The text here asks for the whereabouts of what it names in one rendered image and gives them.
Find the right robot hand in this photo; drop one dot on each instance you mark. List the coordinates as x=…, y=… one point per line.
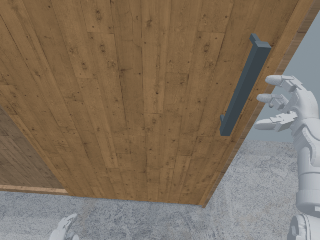
x=303, y=104

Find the handle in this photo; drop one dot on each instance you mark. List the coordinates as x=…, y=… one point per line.
x=254, y=64

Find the robot right forearm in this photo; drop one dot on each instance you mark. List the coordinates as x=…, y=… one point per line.
x=306, y=135

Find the wardrobe door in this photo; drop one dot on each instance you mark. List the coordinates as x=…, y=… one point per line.
x=122, y=99
x=20, y=164

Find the right robot upper arm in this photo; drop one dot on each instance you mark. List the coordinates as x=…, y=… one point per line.
x=304, y=227

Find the left robot hand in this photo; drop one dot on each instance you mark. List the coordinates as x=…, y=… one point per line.
x=63, y=228

